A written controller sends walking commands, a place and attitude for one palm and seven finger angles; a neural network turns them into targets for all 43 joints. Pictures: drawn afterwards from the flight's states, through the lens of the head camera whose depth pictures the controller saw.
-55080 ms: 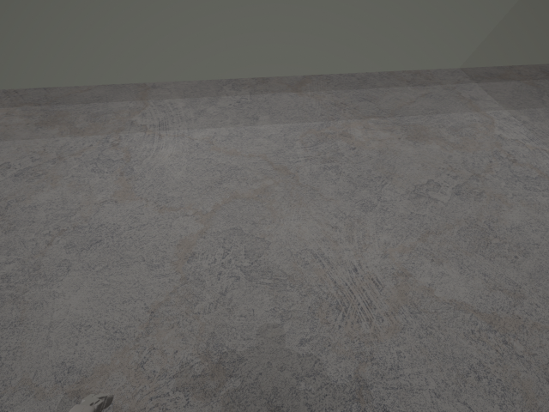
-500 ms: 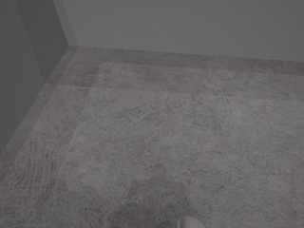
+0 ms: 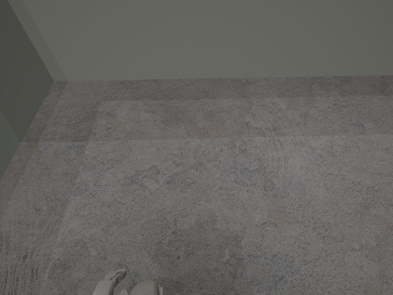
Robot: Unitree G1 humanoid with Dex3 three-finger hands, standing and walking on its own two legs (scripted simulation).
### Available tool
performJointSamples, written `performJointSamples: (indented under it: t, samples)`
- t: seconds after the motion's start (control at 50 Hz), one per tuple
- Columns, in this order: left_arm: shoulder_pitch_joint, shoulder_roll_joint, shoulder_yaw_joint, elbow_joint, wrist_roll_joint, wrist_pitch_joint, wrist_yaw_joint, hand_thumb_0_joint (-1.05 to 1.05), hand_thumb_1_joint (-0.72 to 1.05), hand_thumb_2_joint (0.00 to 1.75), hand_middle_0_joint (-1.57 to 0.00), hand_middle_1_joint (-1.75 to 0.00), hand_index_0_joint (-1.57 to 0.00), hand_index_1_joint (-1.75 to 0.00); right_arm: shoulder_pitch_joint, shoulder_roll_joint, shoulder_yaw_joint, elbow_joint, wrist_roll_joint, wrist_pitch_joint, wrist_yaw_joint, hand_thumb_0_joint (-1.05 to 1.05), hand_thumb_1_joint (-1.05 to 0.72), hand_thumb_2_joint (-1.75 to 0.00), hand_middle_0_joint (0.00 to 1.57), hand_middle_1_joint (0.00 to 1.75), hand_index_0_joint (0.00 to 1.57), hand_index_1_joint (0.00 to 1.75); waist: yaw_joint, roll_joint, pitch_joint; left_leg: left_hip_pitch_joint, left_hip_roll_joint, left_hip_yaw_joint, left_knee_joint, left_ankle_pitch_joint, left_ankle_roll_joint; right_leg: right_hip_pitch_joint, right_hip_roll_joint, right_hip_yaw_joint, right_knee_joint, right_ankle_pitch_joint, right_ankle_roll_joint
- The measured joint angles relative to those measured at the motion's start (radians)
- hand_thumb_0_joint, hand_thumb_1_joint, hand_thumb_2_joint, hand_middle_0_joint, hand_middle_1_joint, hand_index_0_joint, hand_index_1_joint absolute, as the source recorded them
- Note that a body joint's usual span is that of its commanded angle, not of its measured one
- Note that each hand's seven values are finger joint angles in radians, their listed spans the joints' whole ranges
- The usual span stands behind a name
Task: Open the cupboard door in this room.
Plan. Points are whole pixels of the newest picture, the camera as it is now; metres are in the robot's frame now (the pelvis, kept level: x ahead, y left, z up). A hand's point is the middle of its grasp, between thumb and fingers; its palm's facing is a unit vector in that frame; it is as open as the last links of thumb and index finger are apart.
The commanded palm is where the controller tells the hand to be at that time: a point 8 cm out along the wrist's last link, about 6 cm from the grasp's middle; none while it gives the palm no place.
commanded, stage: turn to face it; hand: left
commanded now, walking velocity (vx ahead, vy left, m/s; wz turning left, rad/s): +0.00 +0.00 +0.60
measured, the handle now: out of the picture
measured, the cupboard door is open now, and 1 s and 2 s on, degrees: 45 45 45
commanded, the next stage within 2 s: none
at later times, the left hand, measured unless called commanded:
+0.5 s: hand out of the picture +0.10 +0.26 -0.17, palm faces +0.27 -0.92 -0.28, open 7.4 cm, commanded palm none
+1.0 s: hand out of the picture +0.03 +0.14 -0.16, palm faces +0.60 -0.75 -0.27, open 7.3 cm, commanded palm none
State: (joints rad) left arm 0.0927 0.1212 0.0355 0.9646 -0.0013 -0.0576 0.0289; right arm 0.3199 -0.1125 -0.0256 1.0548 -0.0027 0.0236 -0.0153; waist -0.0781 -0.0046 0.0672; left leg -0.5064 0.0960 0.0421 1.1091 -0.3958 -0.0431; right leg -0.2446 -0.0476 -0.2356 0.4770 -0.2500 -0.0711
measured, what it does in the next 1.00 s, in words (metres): walks ahead, turning left: left foot, then right foot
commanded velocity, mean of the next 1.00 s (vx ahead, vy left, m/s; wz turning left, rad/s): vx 0.00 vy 0.00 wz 0.60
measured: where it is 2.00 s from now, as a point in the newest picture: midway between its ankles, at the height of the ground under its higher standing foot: outside the picture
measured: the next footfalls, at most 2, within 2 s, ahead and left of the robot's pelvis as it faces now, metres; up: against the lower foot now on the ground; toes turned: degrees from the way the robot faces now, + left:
left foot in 0.22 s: +0.12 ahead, +0.14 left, +0.00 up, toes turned +17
right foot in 0.66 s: +0.15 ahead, -0.12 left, +0.00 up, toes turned +20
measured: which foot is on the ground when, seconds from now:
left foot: up 0.00-0.20, down 0.22-0.66, up 0.68-1.00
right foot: down 0.00-0.22, up 0.24-0.64, down 0.66-1.00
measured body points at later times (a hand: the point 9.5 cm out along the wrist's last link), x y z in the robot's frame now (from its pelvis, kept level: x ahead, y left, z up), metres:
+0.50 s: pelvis +0.07 +0.02 +0.00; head +0.13 +0.04 +0.44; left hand +0.09 +0.30 -0.14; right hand +0.19 -0.21 -0.15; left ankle +0.08 +0.13 -0.74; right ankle +0.08 -0.15 -0.67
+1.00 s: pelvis +0.11 -0.05 +0.00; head +0.16 -0.03 +0.44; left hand +0.00 +0.18 -0.14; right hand +0.34 -0.20 -0.15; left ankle +0.02 +0.07 -0.69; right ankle +0.11 -0.14 -0.74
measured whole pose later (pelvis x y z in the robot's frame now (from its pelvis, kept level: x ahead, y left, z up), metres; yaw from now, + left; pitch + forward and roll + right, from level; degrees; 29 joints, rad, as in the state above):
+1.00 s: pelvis +0.11 -0.05 +0.00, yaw +37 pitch +1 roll +3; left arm 0.24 0.18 0.04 0.91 0.03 0.00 0.02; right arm 0.10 -0.26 -0.08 0.95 -0.01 0.08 0.03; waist 0.00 -0.01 0.11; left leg -0.42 0.03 0.07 0.87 -0.43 -0.06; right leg -0.17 -0.14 -0.28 0.55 -0.38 -0.02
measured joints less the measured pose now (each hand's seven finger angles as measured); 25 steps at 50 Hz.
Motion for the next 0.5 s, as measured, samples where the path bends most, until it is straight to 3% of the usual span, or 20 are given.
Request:
performJointSamples:
  t: [0.14, 0.2, 0.22, 0.24, 0.28, 0.34, 0.4, 0.5]
  samples:
    - [0.015, 0.015, 0.013, -0.013, 0.024, 0.024, -0.006, -0.04, 0.94, 0.90, -0.21, -0.30, -0.20, -0.30, -0.095, -0.066, -0.029, -0.046, -0.013, 0.019, 0.014, 0.02, -0.94, -0.90, 0.20, 0.30, 0.20, 0.30, 0.028, -0.006, -0.011, 0.016, -0.004, 0.069, -0.237, 0.027, -0.005, 0.056, -0.036, -0.084, 0.054, -0.091, 0.033]
    - [0.039, 0.041, 0.022, -0.016, 0.028, 0.037, -0.009, -0.03, 0.93, 0.90, -0.20, -0.30, -0.20, -0.30, -0.119, -0.086, -0.035, -0.076, -0.016, 0.017, 0.023, 0.01, -0.93, -0.90, 0.20, 0.30, 0.20, 0.30, 0.039, -0.028, -0.001, 0.081, -0.024, 0.096, -0.370, 0.064, 0.008, 0.054, -0.067, -0.112, 0.138, -0.157, 0.056]
    - [0.054, 0.049, 0.025, -0.017, 0.025, 0.043, -0.011, -0.03, 0.93, 0.90, -0.20, -0.30, -0.20, -0.30, -0.121, -0.096, -0.036, -0.092, -0.019, 0.011, 0.027, 0.01, -0.93, -0.90, 0.20, 0.30, 0.20, 0.30, 0.040, -0.029, -0.004, 0.111, -0.032, 0.097, -0.435, 0.127, 0.028, 0.039, -0.079, -0.117, 0.190, -0.188, 0.066]
    - [0.061, 0.062, 0.028, -0.015, 0.021, 0.053, -0.014, -0.02, 0.92, 0.90, -0.20, -0.30, -0.20, -0.30, -0.126, -0.100, -0.039, -0.103, -0.023, 0.003, 0.027, 0.01, -0.93, -0.90, 0.20, 0.30, 0.20, 0.30, 0.036, -0.037, -0.006, 0.098, -0.045, 0.095, -0.425, 0.125, 0.062, 0.001, -0.091, -0.092, 0.279, -0.234, 0.087]
    - [0.063, 0.089, 0.035, -0.010, 0.020, 0.084, -0.012, -0.01, 0.92, 0.90, -0.20, -0.30, -0.20, -0.30, -0.140, -0.102, -0.036, -0.121, -0.025, -0.009, 0.021, 0.01, -0.92, -0.90, 0.20, 0.30, 0.20, 0.30, 0.038, -0.052, 0.005, 0.077, -0.063, 0.091, -0.389, 0.090, 0.099, -0.099, -0.071, 0.031, 0.497, -0.325, 0.110]
    - [0.056, 0.109, 0.045, -0.004, 0.026, 0.106, -0.013, -0.01, 0.92, 0.90, -0.20, -0.30, -0.20, -0.29, -0.136, -0.105, -0.032, -0.136, -0.024, -0.016, 0.007, 0.00, -0.92, -0.90, 0.20, 0.30, 0.20, 0.30, 0.044, -0.040, 0.009, 0.087, -0.077, 0.069, -0.441, 0.106, 0.095, -0.213, -0.040, 0.142, 0.697, -0.270, 0.132]
    - [0.049, 0.117, 0.049, -0.016, 0.026, 0.106, -0.019, 0.00, 0.91, 0.90, -0.20, -0.30, -0.20, -0.29, -0.127, -0.107, -0.026, -0.133, -0.022, -0.018, 0.000, 0.00, -0.91, -0.90, 0.20, 0.30, 0.20, 0.30, 0.057, -0.017, 0.011, 0.113, -0.092, 0.043, -0.528, 0.154, 0.096, -0.271, -0.036, 0.205, 0.731, -0.176, 0.149]
    - [0.046, 0.124, 0.045, -0.040, 0.022, 0.105, -0.019, 0.00, 0.91, 0.90, -0.20, -0.30, -0.20, -0.29, -0.115, -0.100, -0.023, -0.121, -0.023, -0.009, 0.009, 0.00, -0.91, -0.90, 0.21, 0.30, 0.20, 0.30, 0.064, 0.016, 0.007, 0.140, -0.100, -0.015, -0.608, 0.200, 0.080, -0.257, -0.032, 0.242, 0.578, -0.157, 0.163]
